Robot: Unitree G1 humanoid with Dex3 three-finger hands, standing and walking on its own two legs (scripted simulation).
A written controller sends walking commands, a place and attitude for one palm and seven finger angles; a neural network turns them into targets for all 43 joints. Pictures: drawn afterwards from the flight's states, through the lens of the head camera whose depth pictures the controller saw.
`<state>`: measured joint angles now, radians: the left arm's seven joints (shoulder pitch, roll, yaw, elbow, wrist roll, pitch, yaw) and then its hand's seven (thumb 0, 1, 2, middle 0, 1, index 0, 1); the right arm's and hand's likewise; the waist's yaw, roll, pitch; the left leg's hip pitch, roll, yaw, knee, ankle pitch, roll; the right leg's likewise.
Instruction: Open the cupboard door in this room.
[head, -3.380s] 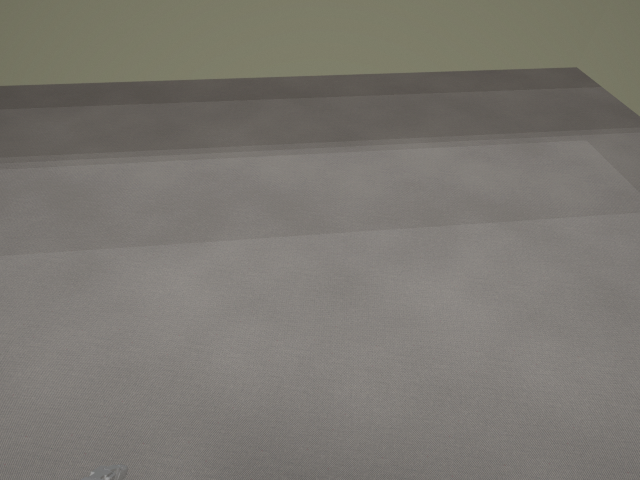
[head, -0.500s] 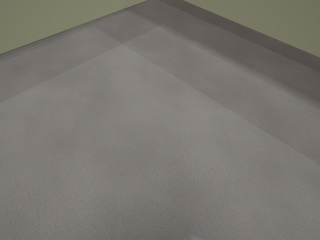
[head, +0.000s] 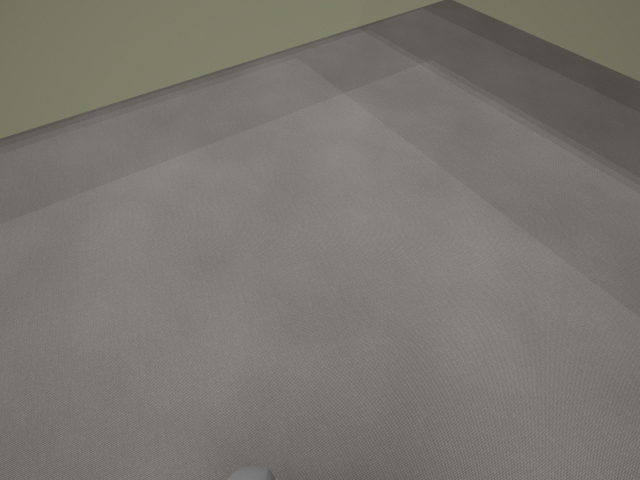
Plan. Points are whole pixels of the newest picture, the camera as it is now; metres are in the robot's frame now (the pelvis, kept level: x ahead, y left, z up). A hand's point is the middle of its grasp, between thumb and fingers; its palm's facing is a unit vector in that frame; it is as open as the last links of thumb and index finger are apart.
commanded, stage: turn or walk to find it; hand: left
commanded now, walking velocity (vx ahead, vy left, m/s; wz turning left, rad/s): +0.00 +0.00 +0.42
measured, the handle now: out of the picture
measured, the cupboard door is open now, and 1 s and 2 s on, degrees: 0 0 0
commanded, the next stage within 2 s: none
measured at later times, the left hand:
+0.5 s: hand out of the picture +0.03 +0.24 -0.16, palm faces +0.23 -0.94 -0.26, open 7.3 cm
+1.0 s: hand out of the picture -0.11 +0.22 -0.19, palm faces +0.46 -0.85 -0.24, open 7.3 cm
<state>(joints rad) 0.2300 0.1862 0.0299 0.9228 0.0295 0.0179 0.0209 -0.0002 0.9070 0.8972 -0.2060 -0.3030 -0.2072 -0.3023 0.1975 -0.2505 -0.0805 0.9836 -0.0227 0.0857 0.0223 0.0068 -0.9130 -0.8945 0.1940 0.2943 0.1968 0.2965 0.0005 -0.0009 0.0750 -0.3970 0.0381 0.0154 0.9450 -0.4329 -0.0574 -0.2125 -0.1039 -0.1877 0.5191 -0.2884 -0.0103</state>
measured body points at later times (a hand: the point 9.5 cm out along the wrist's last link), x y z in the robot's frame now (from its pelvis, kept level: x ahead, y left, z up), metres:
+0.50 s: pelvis -0.02 +0.02 +0.00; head +0.01 +0.02 +0.45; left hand +0.02 +0.29 -0.14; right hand +0.09 -0.20 -0.15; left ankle -0.03 +0.14 -0.74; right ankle +0.00 -0.11 -0.71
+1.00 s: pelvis -0.05 +0.02 -0.01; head -0.03 +0.05 +0.43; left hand -0.14 +0.27 -0.17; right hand +0.12 -0.19 -0.15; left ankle -0.11 +0.12 -0.74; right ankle +0.01 -0.10 -0.73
